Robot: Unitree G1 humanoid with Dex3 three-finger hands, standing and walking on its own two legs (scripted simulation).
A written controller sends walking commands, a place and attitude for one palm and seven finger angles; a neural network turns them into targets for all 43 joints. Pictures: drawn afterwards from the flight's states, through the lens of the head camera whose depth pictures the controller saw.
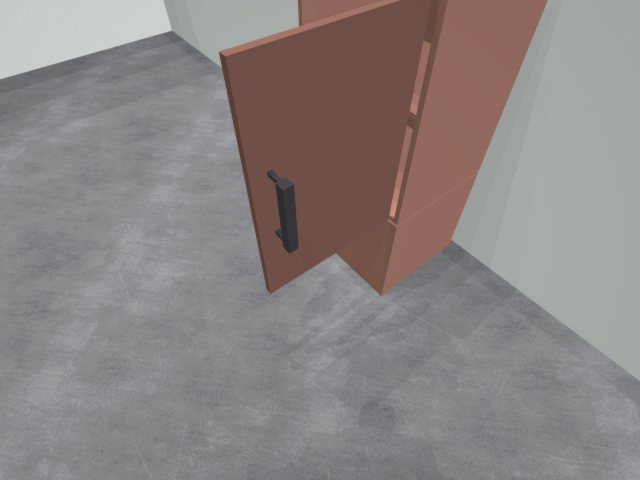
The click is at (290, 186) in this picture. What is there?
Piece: cupboard door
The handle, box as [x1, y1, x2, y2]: [267, 170, 298, 253]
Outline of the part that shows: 270,170 267,173 276,185 281,229 275,231 276,234 282,240 283,246 289,253 298,247 293,184 286,178 281,179 272,170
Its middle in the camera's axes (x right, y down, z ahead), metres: -0.08 -0.05 +0.75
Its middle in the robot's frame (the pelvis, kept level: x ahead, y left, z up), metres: +0.58 +0.11 -0.07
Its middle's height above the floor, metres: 0.71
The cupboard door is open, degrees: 89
